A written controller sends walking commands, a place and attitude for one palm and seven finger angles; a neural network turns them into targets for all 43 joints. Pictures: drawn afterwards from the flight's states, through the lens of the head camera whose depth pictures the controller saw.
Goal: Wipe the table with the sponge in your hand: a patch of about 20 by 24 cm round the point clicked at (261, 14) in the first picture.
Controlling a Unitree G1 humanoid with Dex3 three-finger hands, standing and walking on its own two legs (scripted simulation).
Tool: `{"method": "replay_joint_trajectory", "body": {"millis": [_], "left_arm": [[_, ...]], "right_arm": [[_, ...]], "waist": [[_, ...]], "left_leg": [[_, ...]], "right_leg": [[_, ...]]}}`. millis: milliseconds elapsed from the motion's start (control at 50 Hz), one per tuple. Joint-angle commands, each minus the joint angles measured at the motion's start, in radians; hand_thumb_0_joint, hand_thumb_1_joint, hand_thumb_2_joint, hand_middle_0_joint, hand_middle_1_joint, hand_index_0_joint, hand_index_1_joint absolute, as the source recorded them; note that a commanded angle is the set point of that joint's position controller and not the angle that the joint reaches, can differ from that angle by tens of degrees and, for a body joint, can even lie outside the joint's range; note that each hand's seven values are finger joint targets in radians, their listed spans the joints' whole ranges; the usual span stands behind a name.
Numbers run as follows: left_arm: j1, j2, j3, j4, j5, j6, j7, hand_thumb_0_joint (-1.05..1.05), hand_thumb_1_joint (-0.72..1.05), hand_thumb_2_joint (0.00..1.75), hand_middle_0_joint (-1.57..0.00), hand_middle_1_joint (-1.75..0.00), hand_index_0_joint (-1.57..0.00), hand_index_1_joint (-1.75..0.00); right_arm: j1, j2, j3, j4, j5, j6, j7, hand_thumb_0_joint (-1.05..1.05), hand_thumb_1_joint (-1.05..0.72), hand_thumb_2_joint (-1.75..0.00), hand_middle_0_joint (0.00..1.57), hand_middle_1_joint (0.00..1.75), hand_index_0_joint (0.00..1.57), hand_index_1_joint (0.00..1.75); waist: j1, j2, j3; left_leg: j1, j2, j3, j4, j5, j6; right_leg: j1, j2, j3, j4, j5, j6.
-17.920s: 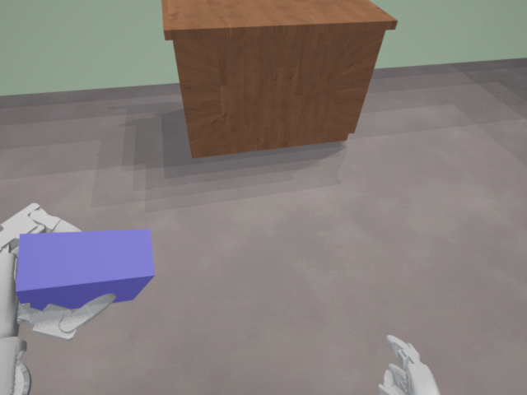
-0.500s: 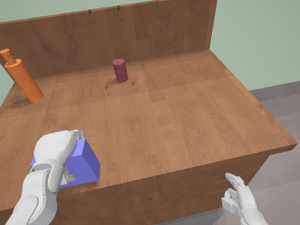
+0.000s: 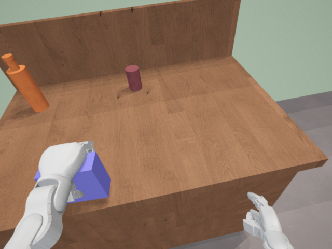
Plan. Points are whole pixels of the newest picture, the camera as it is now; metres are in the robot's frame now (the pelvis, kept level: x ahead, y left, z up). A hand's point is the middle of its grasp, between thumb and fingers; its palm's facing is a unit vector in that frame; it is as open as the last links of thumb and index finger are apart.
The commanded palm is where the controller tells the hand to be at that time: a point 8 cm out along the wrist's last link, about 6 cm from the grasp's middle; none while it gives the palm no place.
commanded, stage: move the sponge above the wiping area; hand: left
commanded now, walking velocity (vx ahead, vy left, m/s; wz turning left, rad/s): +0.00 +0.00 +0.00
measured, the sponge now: (80, 183) +0.23 +0.27 +0.04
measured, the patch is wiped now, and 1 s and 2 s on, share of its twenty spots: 0.00 0.00 0.00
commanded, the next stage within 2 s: lower the sponge onto the table in 1.60 s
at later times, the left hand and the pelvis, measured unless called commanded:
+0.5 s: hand (69, 164) +0.24 +0.28 +0.10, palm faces +0.06 -0.06 -1.00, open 9.7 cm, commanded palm +0.21 +0.27 +0.17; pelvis +0.01 +0.00 +0.00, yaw -1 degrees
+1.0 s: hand (59, 157) +0.25 +0.29 +0.12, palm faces +0.13 -0.05 -0.99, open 9.7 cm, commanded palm +0.21 +0.27 +0.17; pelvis +0.00 +0.00 +0.00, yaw +0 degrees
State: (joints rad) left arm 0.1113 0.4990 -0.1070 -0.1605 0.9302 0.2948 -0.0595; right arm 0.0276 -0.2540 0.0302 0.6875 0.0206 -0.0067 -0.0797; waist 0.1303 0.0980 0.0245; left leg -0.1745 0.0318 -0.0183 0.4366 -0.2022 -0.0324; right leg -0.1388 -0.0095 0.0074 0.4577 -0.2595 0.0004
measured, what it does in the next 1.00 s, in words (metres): stands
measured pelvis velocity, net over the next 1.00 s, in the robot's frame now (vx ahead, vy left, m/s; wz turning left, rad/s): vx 0.00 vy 0.00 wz -0.01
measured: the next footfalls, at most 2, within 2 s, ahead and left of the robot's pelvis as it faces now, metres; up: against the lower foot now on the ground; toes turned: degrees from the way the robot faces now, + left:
none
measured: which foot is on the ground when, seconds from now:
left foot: down 0.00-1.00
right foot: down 0.00-1.00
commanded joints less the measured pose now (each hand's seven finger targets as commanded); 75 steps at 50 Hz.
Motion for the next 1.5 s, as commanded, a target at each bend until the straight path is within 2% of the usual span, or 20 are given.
{"method": "replay_joint_trajectory", "body": {"millis": [0, 180, 260, 280, 360, 420, 460, 600, 700, 760, 860, 980, 1080, 1160, 1180, 1260, 1280, 1360, 1400, 1480], "left_arm": [[-0.409, 0.267, 0.254, -0.181, 0.037, -0.031, 0.137, 0.00, 0.10, 1.30, -1.20, -1.60, -1.20, -1.60], [-0.279, 0.132, 0.096, -0.083, -0.008, 0.125, 0.023, 0.00, 0.10, 1.30, -1.20, -1.60, -1.20, -1.60], [-0.257, 0.246, 0.189, -0.217, 0.015, 0.084, -0.001, 0.00, 0.10, 1.30, -1.20, -1.60, -1.20, -1.60], [-0.279, 0.199, 0.149, -0.288, 0.018, 0.057, 0.003, 0.00, 0.10, 1.30, -1.20, -1.60, -1.20, -1.60], [-0.209, 0.340, 0.325, -0.329, 0.030, -0.009, 0.078, 0.00, 0.10, 1.30, -1.20, -1.60, -1.20, -1.60], [-0.232, 0.255, 0.278, -0.241, 0.030, 0.007, 0.127, 0.00, 0.10, 1.30, -1.20, -1.60, -1.20, -1.60], [-0.284, 0.296, 0.308, -0.209, 0.015, 0.043, 0.140, 0.00, 0.10, 1.30, -1.20, -1.60, -1.20, -1.60], [-0.281, 0.119, 0.070, -0.185, -0.021, 0.101, 0.033, 0.00, 0.10, 1.30, -1.20, -1.60, -1.20, -1.60], [-0.315, 0.217, 0.143, -0.224, 0.035, 0.043, 0.009, 0.00, 0.10, 1.30, -1.20, -1.60, -1.20, -1.60], [-0.306, 0.351, 0.305, -0.254, 0.046, -0.005, 0.061, 0.00, 0.10, 1.30, -1.20, -1.60, -1.20, -1.60], [-0.247, 0.294, 0.325, -0.208, 0.007, 0.029, 0.137, 0.00, 0.10, 1.30, -1.20, -1.60, -1.20, -1.60], [-0.222, 0.149, 0.142, -0.129, -0.027, 0.148, 0.060, 0.00, 0.10, 1.30, -1.20, -1.60, -1.20, -1.60], [-0.301, 0.168, 0.094, -0.247, -0.004, 0.083, -0.016, 0.00, 0.10, 1.30, -1.20, -1.60, -1.20, -1.60], [-0.410, 0.286, 0.206, -0.315, 0.036, -0.042, 0.035, 0.00, 0.10, 1.30, -1.20, -1.60, -1.20, -1.60], [-0.432, 0.245, 0.183, -0.310, 0.051, -0.060, 0.058, 0.00, 0.10, 1.30, -1.20, -1.60, -1.20, -1.60], [-0.368, 0.333, 0.323, -0.208, 0.049, -0.036, 0.148, 0.00, 0.10, 1.30, -1.20, -1.60, -1.20, -1.60], [-0.367, 0.227, 0.244, -0.201, 0.037, -0.010, 0.158, 0.00, 0.10, 1.30, -1.20, -1.60, -1.20, -1.60], [-0.211, 0.228, 0.274, -0.095, -0.027, 0.119, 0.148, 0.00, 0.10, 1.30, -1.20, -1.60, -1.20, -1.60], [-0.199, 0.174, 0.197, -0.095, -0.038, 0.163, 0.096, 0.00, 0.10, 1.30, -1.20, -1.60, -1.20, -1.60], [-0.227, 0.090, 0.061, -0.167, -0.032, 0.171, 0.013, 0.00, 0.10, 1.30, -1.20, -1.60, -1.20, -1.60]], "right_arm": [[-0.196, -0.079, -0.041, -0.159, 0.007, -0.075, -0.017, 0.00, -0.90, -0.90, 0.20, 0.30, 0.20, 0.30], [-0.260, -0.106, -0.022, -0.185, 0.030, -0.049, 0.009, 0.00, -0.90, -0.90, 0.20, 0.30, 0.20, 0.30], [-0.262, -0.106, -0.023, -0.209, 0.017, -0.043, 0.015, 0.00, -0.90, -0.90, 0.20, 0.30, 0.20, 0.30], [-0.239, -0.090, -0.021, -0.227, 0.014, -0.053, 0.017, 0.00, -0.90, -0.90, 0.20, 0.30, 0.20, 0.30], [-0.201, -0.094, -0.037, -0.204, -0.004, -0.055, 0.015, 0.00, -0.90, -0.90, 0.20, 0.30, 0.20, 0.30], [-0.187, -0.086, -0.041, -0.183, 0.002, -0.048, 0.019, 0.00, -0.90, -0.90, 0.20, 0.30, 0.20, 0.30], [-0.223, -0.100, -0.039, -0.169, 0.014, -0.042, 0.016, 0.00, -0.90, -0.90, 0.20, 0.30, 0.20, 0.30], [-0.251, -0.091, -0.022, -0.195, 0.032, -0.059, 0.007, 0.00, -0.90, -0.90, 0.20, 0.30, 0.20, 0.30], [-0.228, -0.091, -0.021, -0.200, 0.016, -0.062, 0.002, 0.00, -0.90, -0.90, 0.20, 0.30, 0.20, 0.30], [-0.222, -0.102, -0.034, -0.184, 0.002, -0.059, -0.003, 0.00, -0.90, -0.90, 0.20, 0.30, 0.20, 0.30], [-0.228, -0.092, -0.040, -0.175, 0.008, -0.050, 0.016, 0.00, -0.90, -0.90, 0.20, 0.30, 0.20, 0.30], [-0.266, -0.106, -0.026, -0.188, 0.032, -0.038, 0.022, 0.00, -0.90, -0.90, 0.20, 0.30, 0.20, 0.30], [-0.248, -0.095, -0.018, -0.213, 0.026, -0.055, 0.005, 0.00, -0.90, -0.90, 0.20, 0.30, 0.20, 0.30], [-0.222, -0.089, -0.025, -0.194, 0.005, -0.081, -0.017, 0.00, -0.90, -0.90, 0.20, 0.30, 0.20, 0.30], [-0.195, -0.074, -0.026, -0.195, -0.001, -0.088, -0.022, 0.00, -0.90, -0.90, 0.20, 0.30, 0.20, 0.30], [-0.207, -0.095, -0.043, -0.155, 0.001, -0.072, -0.008, 0.00, -0.90, -0.90, 0.20, 0.30, 0.20, 0.30], [-0.211, -0.074, -0.039, -0.166, 0.007, -0.069, 0.002, 0.00, -0.90, -0.90, 0.20, 0.30, 0.20, 0.30], [-0.267, -0.104, -0.036, -0.156, 0.022, -0.042, 0.025, 0.00, -0.90, -0.90, 0.20, 0.30, 0.20, 0.30], [-0.280, -0.105, -0.027, -0.176, 0.033, -0.027, 0.027, 0.00, -0.90, -0.90, 0.20, 0.30, 0.20, 0.30], [-0.282, -0.102, -0.015, -0.215, 0.041, -0.036, 0.023, 0.00, -0.90, -0.90, 0.20, 0.30, 0.20, 0.30]], "waist": [[-0.007, 0.018, -0.229], [-0.013, -0.071, -0.184], [0.005, -0.067, -0.252], [-0.001, -0.039, -0.305], [0.023, -0.014, -0.277], [0.006, -0.006, -0.212], [0.007, 0.014, -0.172], [-0.027, -0.005, -0.170], [-0.012, -0.048, -0.236], [0.015, -0.040, -0.261], [0.029, -0.003, -0.210], [-0.006, -0.044, -0.163], [-0.029, -0.046, -0.214], [-0.018, -0.006, -0.244], [-0.015, -0.006, -0.272], [0.021, 0.032, -0.239], [0.014, 0.018, -0.245], [0.032, -0.025, -0.172], [0.014, -0.101, -0.153], [-0.014, -0.068, -0.177]], "left_leg": [[0.156, -0.051, -0.009, -0.029, 0.170, 0.050], [0.064, -0.056, 0.002, -0.060, 0.144, 0.058], [0.095, -0.058, -0.015, -0.042, 0.187, 0.064], [0.113, -0.058, -0.002, -0.030, 0.221, 0.071], [0.136, -0.048, -0.021, -0.016, 0.268, 0.059], [0.118, -0.040, -0.010, -0.023, 0.255, 0.046], [0.110, -0.043, -0.016, -0.039, 0.200, 0.042], [0.091, -0.055, -0.013, -0.059, 0.139, 0.060], [0.101, -0.058, -0.019, -0.048, 0.141, 0.066], [0.127, -0.052, -0.028, -0.040, 0.176, 0.060], [0.117, -0.046, -0.016, -0.043, 0.218, 0.043], [0.059, -0.053, 0.002, -0.054, 0.135, 0.054], [0.091, -0.061, -0.007, -0.031, 0.108, 0.074], [0.147, -0.054, -0.028, -0.033, 0.108, 0.067], [0.153, -0.060, -0.022, -0.028, 0.140, 0.067], [0.142, -0.050, -0.029, -0.048, 0.192, 0.043], [0.127, -0.045, -0.013, -0.049, 0.211, 0.042], [0.072, -0.045, -0.007, -0.065, 0.190, 0.035], [0.049, -0.045, 0.000, -0.062, 0.161, 0.043], [0.052, -0.056, 0.000, -0.053, 0.106, 0.062]], "right_leg": [[-0.046, 0.031, 0.044, -0.123, 0.110, -0.069], [-0.008, 0.017, 0.003, -0.097, 0.146, -0.045], [0.025, 0.025, 0.033, -0.074, 0.191, -0.054], [0.042, 0.018, -0.003, -0.060, 0.224, -0.049], [0.033, 0.034, 0.052, -0.073, 0.262, -0.067], [-0.008, 0.026, 0.033, -0.095, 0.224, -0.066], [-0.030, 0.034, 0.067, -0.114, 0.161, -0.076], [-0.028, 0.020, 0.005, -0.106, 0.121, -0.047], [-0.005, 0.024, 0.012, -0.095, 0.110, -0.050], [0.020, 0.037, 0.058, -0.099, 0.149, -0.068], [0.007, 0.032, 0.064, -0.108, 0.186, -0.073], [-0.016, 0.018, 0.018, -0.105, 0.127, -0.046], [-0.031, 0.021, 0.005, -0.099, 0.092, -0.041], [-0.036, 0.037, 0.049, -0.115, 0.082, -0.060], [-0.028, 0.035, 0.022, -0.108, 0.095, -0.063], [-0.004, 0.041, 0.073, -0.118, 0.144, -0.086], [0.010, 0.030, 0.031, -0.104, 0.160, -0.075], [0.016, 0.026, 0.051, -0.107, 0.174, -0.065], [-0.004, 0.019, 0.024, -0.103, 0.151, -0.045], [-0.022, 0.020, 0.003, -0.096, 0.106, -0.041]]}}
